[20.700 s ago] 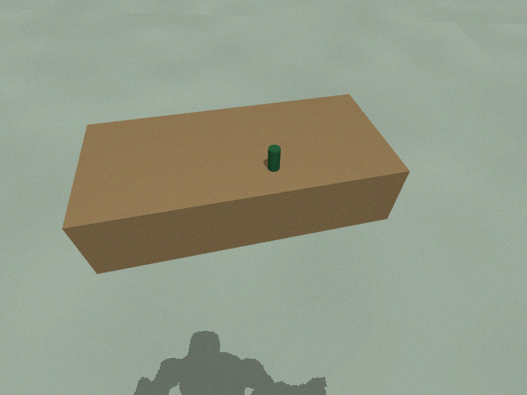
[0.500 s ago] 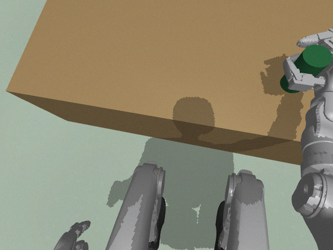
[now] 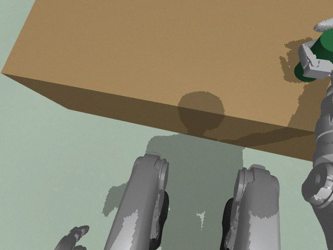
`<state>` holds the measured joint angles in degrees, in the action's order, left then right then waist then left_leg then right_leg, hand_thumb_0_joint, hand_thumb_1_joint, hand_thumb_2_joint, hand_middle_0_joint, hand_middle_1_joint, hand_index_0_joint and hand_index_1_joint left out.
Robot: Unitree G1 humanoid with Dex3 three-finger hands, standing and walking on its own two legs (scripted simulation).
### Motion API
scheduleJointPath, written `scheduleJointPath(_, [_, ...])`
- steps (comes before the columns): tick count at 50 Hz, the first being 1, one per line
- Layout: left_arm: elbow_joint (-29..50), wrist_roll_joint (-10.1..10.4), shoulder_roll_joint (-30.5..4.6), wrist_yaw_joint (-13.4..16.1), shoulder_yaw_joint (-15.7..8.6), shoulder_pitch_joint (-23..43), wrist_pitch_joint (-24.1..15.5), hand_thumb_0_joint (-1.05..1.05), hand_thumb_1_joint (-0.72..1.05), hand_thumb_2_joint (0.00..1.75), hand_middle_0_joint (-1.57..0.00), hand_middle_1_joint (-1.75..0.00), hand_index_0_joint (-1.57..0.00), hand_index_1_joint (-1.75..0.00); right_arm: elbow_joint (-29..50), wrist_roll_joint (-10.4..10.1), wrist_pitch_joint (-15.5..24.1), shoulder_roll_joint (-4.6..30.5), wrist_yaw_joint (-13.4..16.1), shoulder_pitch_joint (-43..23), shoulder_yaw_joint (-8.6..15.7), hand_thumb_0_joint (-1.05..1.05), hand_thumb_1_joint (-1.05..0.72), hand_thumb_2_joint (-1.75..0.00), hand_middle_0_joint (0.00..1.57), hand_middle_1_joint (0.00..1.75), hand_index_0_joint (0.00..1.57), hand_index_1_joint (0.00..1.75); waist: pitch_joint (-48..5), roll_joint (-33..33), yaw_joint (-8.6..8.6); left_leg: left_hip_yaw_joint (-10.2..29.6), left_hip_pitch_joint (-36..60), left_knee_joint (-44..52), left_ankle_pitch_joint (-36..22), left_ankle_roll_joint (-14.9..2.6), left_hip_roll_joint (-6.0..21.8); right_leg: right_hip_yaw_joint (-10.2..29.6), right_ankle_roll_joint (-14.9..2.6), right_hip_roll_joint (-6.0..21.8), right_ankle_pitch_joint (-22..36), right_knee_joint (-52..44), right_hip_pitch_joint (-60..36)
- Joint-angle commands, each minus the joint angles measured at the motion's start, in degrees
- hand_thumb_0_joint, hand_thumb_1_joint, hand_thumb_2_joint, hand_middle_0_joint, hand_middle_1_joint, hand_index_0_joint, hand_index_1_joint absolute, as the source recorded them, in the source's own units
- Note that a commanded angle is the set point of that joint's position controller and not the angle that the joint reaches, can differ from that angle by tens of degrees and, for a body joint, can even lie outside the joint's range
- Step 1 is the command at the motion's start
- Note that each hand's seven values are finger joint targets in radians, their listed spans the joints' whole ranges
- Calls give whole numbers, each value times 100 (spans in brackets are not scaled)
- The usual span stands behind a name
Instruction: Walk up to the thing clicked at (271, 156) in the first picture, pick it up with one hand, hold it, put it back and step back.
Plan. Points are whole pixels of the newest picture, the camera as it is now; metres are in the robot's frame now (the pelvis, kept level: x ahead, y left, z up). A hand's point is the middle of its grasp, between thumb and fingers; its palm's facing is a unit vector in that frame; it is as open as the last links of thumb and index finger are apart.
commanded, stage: lower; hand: right
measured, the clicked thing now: (319, 58) +0.54 -0.25 -0.01
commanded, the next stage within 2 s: loosen in 0.40 s
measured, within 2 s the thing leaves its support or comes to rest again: rests again in 0.16 s
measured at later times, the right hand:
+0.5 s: hand (316, 51) +0.55 -0.24 +0.00, palm faces +0.21 +0.98 +0.00, open 7.1 cm
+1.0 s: hand (314, 54) +0.55 -0.24 -0.01, palm faces +0.20 +0.98 -0.01, open 11.4 cm
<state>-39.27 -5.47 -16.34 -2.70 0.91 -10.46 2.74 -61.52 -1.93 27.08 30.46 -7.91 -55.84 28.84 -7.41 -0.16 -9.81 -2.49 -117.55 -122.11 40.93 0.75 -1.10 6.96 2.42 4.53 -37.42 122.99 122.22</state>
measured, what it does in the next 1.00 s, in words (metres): stands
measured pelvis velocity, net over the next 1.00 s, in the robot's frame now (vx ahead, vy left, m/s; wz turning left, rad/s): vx -0.01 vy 0.00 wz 0.03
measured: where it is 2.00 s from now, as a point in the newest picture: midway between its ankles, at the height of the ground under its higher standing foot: (191, 235)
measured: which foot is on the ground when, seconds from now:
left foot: down 0.00-1.00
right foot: down 0.00-1.00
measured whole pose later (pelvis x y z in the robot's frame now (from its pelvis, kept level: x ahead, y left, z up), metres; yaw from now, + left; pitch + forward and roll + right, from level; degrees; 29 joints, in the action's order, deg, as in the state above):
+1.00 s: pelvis -0.01 +0.00 -0.03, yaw +2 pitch +35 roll +6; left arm -38.2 -5.7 -16.3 -2.3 3.9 -10.4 4.1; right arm -58.4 -2.0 23.2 33.5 -7.4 -56.4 28.6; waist -5.4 0.2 -11.0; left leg -3.9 -120.4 -126.0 40.4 0.9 -1.7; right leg 9.2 2.7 4.4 -37.4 128.0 125.8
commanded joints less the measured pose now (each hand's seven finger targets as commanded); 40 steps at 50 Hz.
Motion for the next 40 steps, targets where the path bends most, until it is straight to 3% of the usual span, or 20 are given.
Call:
scheduleJointPath(1, [123, -35, -1267, 100, -420, -1178, -10, 0, 91, 90, -20, -30, -20, -30, 1226, -30, 362, 1412, -13, -2304, 30, 0, -48, -127, 136, 139, 137, 139, -3952, -1143, -86, -300, 1838, 1375, -1402, -272, -116, -367, -340, -104, 934, -1123, -2955])
scheduleJointPath(3, [151, -32, -1296, 102, -415, -1195, 0, 0, 91, 90, -20, -29, -20, -30, 1271, -56, 359, 1574, 6, -2407, 149, 0, -49, -130, 135, 141, 136, 141, -4011, -1075, -64, -286, 1890, 1381, -1343, -268, -124, -371, -359, -113, 858, -1081, -2816])
scheduleJointPath(6, [143, -41, -1304, 111, -390, -1157, 28, 0, 90, 90, -19, -29, -19, -29, 1327, -57, 335, 1611, 18, -2421, 105, 0, -49, -129, 134, 140, 136, 140, -4012, -1132, -43, -267, 1960, 1379, -1301, -266, -118, -416, -358, -113, 782, -1025, -2730])
scheduleJointPath(8, [121, -41, -1279, 121, -355, -1200, 15, 0, 90, 90, -20, -29, -19, -30, 1298, -62, 313, 1521, 10, -2375, 59, 0, -47, -127, 134, 139, 136, 139, -3910, -1043, -137, -294, 1960, 1372, -1368, -244, -124, -404, -362, -108, 813, -936, -2672])
scheduleJointPath(11, [125, -47, -1289, 125, -327, -1194, 33, 0, 90, 90, -20, -29, -19, -29, 1465, -61, 304, 1719, 10, -2433, 150, 0, -47, -128, 134, 139, 136, 139, -4043, -1081, -77, -288, 2001, 1305, -1481, -242, -137, -403, -372, -101, 931, -855, -2636])
scheduleJointPath(18, [109, -60, -1332, 120, -291, -1213, 79, 0, 89, 90, -20, -29, -19, -30, 1121, -42, 193, 1567, -21, -2031, 98, 0, -50, -129, 136, 140, 137, 140, -3742, -1018, -156, -354, 1923, 1224, -1540, -230, -155, -367, -372, -90, 969, -788, -2505])
scheduleJointPath(20, [182, -60, -1285, 107, -261, -1201, 88, 0, 89, 90, -20, -29, -19, -29, 1317, -32, 202, 1721, 4, -2310, 165, 0, -49, -129, 134, 140, 135, 140, -3853, -1178, -115, -335, 1903, 1182, -1458, -256, -158, -365, -365, -94, 920, -818, -2458])
scheduleJointPath(21, [161, -52, -1257, 108, -228, -1165, 96, 0, 89, 90, -20, -29, -19, -30, 1217, -36, 185, 1593, -15, -2210, 86, 0, -48, -127, 134, 138, 135, 138, -3742, -1166, -150, -374, 1789, 1157, -1470, -259, -164, -352, -358, -88, 940, -807, -2520])
scheduleJointPath(25, [229, -61, -1266, 96, -172, -1126, 103, 0, 89, 90, -20, -29, -19, -30, 1138, -15, 190, 1665, 0, -2290, 92, 0, -51, -127, 135, 138, 136, 138, -3571, -1157, -176, -403, 1672, 1099, -1261, -266, -167, -330, -359, -92, 735, -789, -2307])
scheduleJointPath(26, [178, -73, -1304, 97, -198, -1177, 111, 0, 89, 89, -21, -29, -20, -30, 921, -17, 153, 1631, 1, -2113, 124, 0, -43, -119, 135, 134, 136, 134, -3471, -1102, -213, -427, 1650, 1102, -1256, -256, -174, -321, -363, -94, 719, -763, -2281])
scheduleJointPath(28, [244, -66, -1300, 93, -183, -1160, 115, 0, 93, 87, -21, -30, -21, -29, 1238, -6, 149, 1609, -13, -2299, 52, 0, -27, -103, 124, 118, 124, 118, -3589, -1224, -228, -445, 1589, 1072, -1290, -270, -168, -300, -353, -94, 766, -802, -2438])
scheduleJointPath(31, [304, -53, -1290, 91, -161, -1136, 140, 0, 93, 87, -20, -30, -21, -29, 1244, 12, 82, 1688, -18, -2299, 42, 0, -17, -79, 120, 100, 120, 101, -3747, -1239, -165, -415, 1715, 1082, -1288, -272, -170, -335, -353, -94, 773, -787, -2435])
scheduleJointPath(32, [220, -74, -1299, 91, -174, -1168, 150, 0, 93, 87, -20, -30, -21, -29, 967, 11, 53, 1641, -27, -2181, 23, 0, -14, -73, 118, 96, 117, 96, -3574, -1207, -235, -417, 1713, 1082, -1245, -263, -179, -330, -361, -95, 703, -741, -2252])
scheduleJointPath(35, [285, -60, -1255, 99, -135, -1142, 145, 0, 92, 88, -20, -30, -21, -29, 1161, 6, 29, 1692, -12, -2316, 1, 0, 3, -55, 112, 83, 111, 83, -3657, -1084, -232, -390, 1855, 1179, -1190, -245, -181, -360, -383, -96, 625, -703, -2150])
scheduleJointPath(36, [245, -65, -1312, 99, -149, -1212, 145, 0, 90, 90, -20, -30, -20, -30, 1025, -10, 9, 1717, -21, -2088, 93, 0, 11, -53, 104, 77, 103, 77, -3589, -1013, -225, -430, 1892, 1138, -1276, -231, -177, -336, -377, -96, 709, -702, -2146])
scheduleJointPath(38, [303, -46, -1288, 109, -142, -1118, 138, 0, 90, 89, -20, -30, -20, -30, 1323, -27, 0, 1820, -7, -2265, 97, 0, 16, -44, 88, 65, 87, 65, -3765, -1110, -123, -396, 1837, 1139, -1237, -250, -188, -357, -379, -87, 693, -707, -2238])
scheduleJointPath(40, [311, -37, -1267, 123, -115, -1117, 130, 0, 90, 90, -20, -30, -20, -30, 1545, -59, 12, 1771, -11, -2503, 9, 0, 20, -35, 82, 57, 82, 57, -3802, -1187, -198, -410, 1833, 1182, -1223, -253, -186, -351, -372, -90, 673, -714, -2344])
